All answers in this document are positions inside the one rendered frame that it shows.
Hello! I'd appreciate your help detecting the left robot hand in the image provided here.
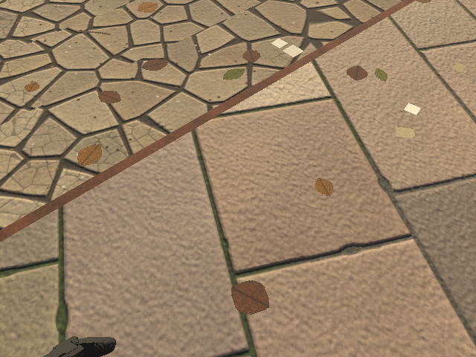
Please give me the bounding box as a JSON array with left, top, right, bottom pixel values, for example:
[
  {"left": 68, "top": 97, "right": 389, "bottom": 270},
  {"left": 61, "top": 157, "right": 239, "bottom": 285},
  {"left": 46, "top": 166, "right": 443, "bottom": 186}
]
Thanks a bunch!
[{"left": 43, "top": 336, "right": 116, "bottom": 357}]

